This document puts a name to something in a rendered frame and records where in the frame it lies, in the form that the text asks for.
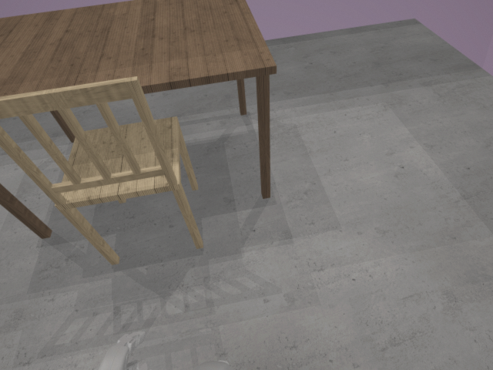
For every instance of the chair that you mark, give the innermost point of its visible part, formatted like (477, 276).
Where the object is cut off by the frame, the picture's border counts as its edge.
(107, 164)

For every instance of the robot left hand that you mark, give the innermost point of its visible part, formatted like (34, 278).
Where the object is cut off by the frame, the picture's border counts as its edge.
(117, 356)

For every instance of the table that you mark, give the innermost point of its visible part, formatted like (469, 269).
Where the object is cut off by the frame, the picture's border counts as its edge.
(168, 44)

